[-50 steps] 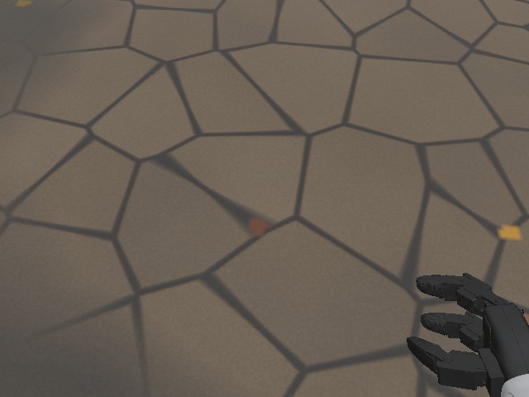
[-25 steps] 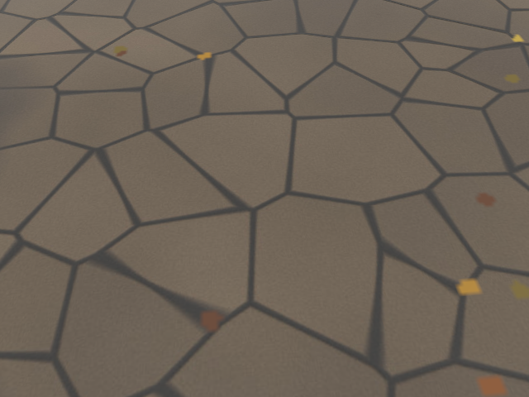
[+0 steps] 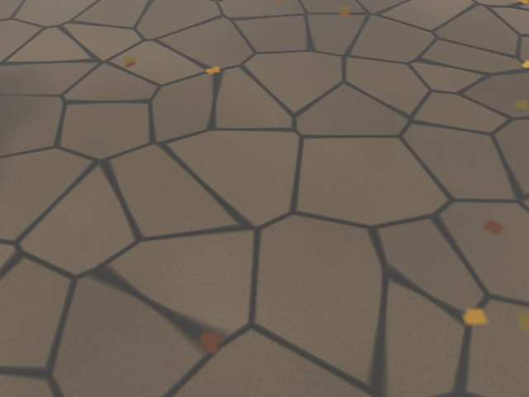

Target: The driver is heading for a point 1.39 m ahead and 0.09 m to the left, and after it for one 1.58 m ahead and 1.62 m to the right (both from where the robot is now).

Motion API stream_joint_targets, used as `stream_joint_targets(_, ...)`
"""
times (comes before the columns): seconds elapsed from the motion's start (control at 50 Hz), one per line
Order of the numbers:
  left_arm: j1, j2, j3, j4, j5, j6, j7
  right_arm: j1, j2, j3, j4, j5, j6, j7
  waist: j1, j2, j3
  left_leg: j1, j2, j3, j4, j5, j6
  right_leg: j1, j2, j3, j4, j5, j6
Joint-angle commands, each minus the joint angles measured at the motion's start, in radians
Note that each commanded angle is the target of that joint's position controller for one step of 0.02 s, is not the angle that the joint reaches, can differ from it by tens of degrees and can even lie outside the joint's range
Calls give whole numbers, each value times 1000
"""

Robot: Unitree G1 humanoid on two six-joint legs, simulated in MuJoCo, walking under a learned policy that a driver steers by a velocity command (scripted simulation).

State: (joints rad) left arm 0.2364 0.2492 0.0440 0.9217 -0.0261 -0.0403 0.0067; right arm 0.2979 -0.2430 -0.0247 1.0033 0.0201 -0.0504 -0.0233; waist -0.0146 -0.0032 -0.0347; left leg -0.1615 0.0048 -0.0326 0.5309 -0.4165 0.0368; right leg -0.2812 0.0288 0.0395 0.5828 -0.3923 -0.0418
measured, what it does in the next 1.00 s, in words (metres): walks ahead: right foot, then left foot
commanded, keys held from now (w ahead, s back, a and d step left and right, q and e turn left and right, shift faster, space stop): w+shift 1.00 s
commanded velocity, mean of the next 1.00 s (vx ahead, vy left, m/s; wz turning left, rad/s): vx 0.88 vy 0.00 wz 0.00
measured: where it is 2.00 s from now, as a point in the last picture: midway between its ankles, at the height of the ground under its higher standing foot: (266, 131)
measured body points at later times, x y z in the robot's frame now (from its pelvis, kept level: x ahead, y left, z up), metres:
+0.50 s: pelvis +0.24 -0.05 +0.00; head +0.25 -0.05 +0.45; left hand +0.17 +0.19 -0.14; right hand +0.45 -0.28 -0.08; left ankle +0.44 +0.11 -0.65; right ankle +0.10 -0.15 -0.73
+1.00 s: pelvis +0.67 +0.00 +0.01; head +0.67 -0.01 +0.46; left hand +0.89 +0.24 -0.07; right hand +0.62 -0.26 -0.13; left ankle +0.59 +0.09 -0.73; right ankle +0.89 -0.18 -0.65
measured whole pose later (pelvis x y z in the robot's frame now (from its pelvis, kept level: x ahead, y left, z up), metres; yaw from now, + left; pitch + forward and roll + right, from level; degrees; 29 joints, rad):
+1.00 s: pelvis +0.67 +0.00 +0.01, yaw +0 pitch -1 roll +3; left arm 0.07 0.27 0.02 0.75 -0.01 -0.09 -0.01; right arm 0.49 -0.24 -0.03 0.94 0.00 -0.12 0.02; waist -0.08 -0.03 -0.01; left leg 0.02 -0.09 0.04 0.25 -0.26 0.06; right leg -0.81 -0.17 0.05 0.88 0.08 -0.03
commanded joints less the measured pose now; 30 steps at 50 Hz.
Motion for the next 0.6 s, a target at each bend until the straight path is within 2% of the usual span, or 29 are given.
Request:
stream_joint_targets(0.02, -260, 37, 3, -149, -14, -67, -15, 123, -203, -53, -3, 4, -46, 7, -82, 195, 166, 148, 316, -452, -395, -322, 204, -375, -21, -51, 76, 62, -3)
stream_joint_targets(0.04, -272, 62, 5, -156, -13, -76, -18, 121, -182, -50, -13, 3, -47, 10, -87, 179, 175, 149, 359, -507, -415, -296, 222, -412, -56, -23, 149, 41, -17)
stream_joint_targets(0.06, -259, 67, 5, -162, -19, -85, -22, 116, -170, -48, -23, 1, -50, 13, -74, 176, 176, 173, 373, -504, -411, -241, 222, -452, -78, -9, 185, 1, -31)
stream_joint_targets(0.1, -250, 73, 0, -167, -20, -96, -32, 95, -164, -48, -43, 7, -44, 20, -56, 147, 168, 192, 336, -388, -402, -119, 182, -433, -104, -20, 102, -9, -43)
stream_joint_targets(0.14, -209, 71, 0, -149, -12, -97, -43, 62, -183, -52, -63, 15, -33, 24, -21, 142, 136, 81, 258, -243, -380, -32, 149, -208, -64, -87, -36, 95, -30)
stream_joint_targets(0.16, -132, 70, 4, -116, -8, -93, -47, 36, -191, -54, -75, 19, -28, 24, 21, 133, 107, -31, 219, -172, -344, 18, 137, -18, -25, -134, -76, 185, -18)
stream_joint_targets(0.18, -22, 97, 20, -76, -7, -84, -41, 23, -198, -53, -87, 15, -31, 24, 74, 117, 58, -150, 187, -120, -271, 154, 125, 195, 16, -162, -52, 194, -13)
stream_joint_targets(0.2, 143, 136, 44, -29, -14, -72, -29, -18, -192, -48, -105, 7, -41, 24, 166, 97, -11, -264, 153, -69, -113, 341, 99, 410, 13, -141, -36, 163, -29)
stream_joint_targets(0.22, 348, 225, 76, 14, -12, -63, -14, -88, -133, -31, -145, -9, -54, 28, 274, -70, -88, -444, 76, 22, 274, 382, 36, 620, -156, 107, -135, -19, -90)
stream_joint_targets(0.24, 410, 288, 77, 9, 10, -68, -18, -57, -13, -3, -198, 3, -79, 22, 233, -329, -163, -683, -41, -15, 616, -52, 13, 728, -387, 653, -335, -367, -218)
stream_joint_targets(0.26, 301, 188, 45, -14, 22, -77, -21, -93, -76, -15, -207, 43, -96, 24, 189, -191, -54, -835, 21, -100, 782, -34, 46, 640, -422, 721, -367, -430, -230)
stream_joint_targets(0.28, 233, 140, 26, -33, 26, -84, -25, -127, -89, -13, -224, 50, -105, 33, 158, -139, 31, -908, 71, -85, 821, 42, 72, 577, -400, 605, -363, -340, -217)
stream_joint_targets(0.3, 190, 121, 15, -43, 26, -83, -33, -122, -86, -10, -223, 32, -105, 38, 125, -81, 49, -874, 113, -61, 800, 106, 73, 500, -361, 497, -375, -243, -208)
stream_joint_targets(0.32, 148, 114, 10, -51, 29, -77, -39, -118, -80, -12, -226, 11, -103, 41, 85, -58, 80, -831, 146, -61, 742, 163, 63, 400, -332, 421, -398, -170, -197)
stream_joint_targets(0.34, 118, 78, -4, -53, 39, -71, -43, -108, -70, -13, -227, 6, -90, 49, 49, -61, 110, -782, 168, -56, 719, 199, 53, 307, -294, 350, -425, -118, -180)
stream_joint_targets(0.36, 108, 79, -7, -51, 37, -67, -42, -92, -56, -9, -227, 10, -75, 55, 22, -82, 132, -762, 177, -47, 698, 215, 36, 246, -282, 303, -453, -78, -179)
stream_joint_targets(0.38, 110, 88, -6, -48, 33, -67, -38, -99, -54, -7, -232, 8, -64, 55, 12, -69, 155, -771, 177, -34, 679, 248, 15, 211, -268, 259, -481, -29, -181)
stream_joint_targets(0.44, 132, 106, -3, -37, 28, -75, -16, -224, -66, -4, -291, -9, -55, 49, 19, -35, 211, -733, 154, 8, 469, 427, -25, 101, -220, 107, -543, 169, -165)
stream_joint_targets(0.5, 201, 122, -1, -16, 9, -88, 6, -354, -45, 8, -346, 0, -67, 66, 47, -23, 222, -554, 113, 52, 215, 622, -9, 70, -213, 9, -634, 285, -145)
stream_joint_targets(0.54, 245, 134, 1, -2, -1, -83, 11, -412, -49, 8, -367, 9, -71, 81, 55, -8, 228, -511, 81, 61, 81, 649, 2, 176, -225, -34, -641, 339, -135)
stream_joint_targets(0.56, 263, 141, 3, 2, -2, -76, 11, -436, -53, 6, -379, 11, -73, 89, 56, -11, 225, -506, 66, 67, 32, 629, 7, 250, -237, -47, -619, 392, -131)
stream_joint_targets(0.58, 273, 155, 7, 3, 3, -68, 10, -443, -62, 2, -390, 13, -74, 96, 47, -31, 208, -487, 41, 80, 1, 587, 15, 323, -251, -55, -574, 533, -124)
stream_joint_targets(0.6, 278, 174, 12, 5, 15, -59, 9, -432, -84, -7, -399, 17, -72, 97, 28, -70, 171, -449, 7, 100, -1, 526, 28, 393, -268, -57, -503, 766, -115)
Next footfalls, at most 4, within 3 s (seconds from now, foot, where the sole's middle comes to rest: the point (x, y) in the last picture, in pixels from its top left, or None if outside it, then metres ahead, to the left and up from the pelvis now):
0.20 right None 0.14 -0.16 -0.77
0.66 left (238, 368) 0.63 0.09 -0.77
1.18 right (314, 229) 1.10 -0.15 -0.77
1.70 left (236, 146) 1.52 0.11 -0.77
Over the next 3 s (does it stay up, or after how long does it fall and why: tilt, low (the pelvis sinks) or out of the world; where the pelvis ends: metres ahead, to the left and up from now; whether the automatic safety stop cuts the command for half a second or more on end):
stays up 2.43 -0.12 -0.03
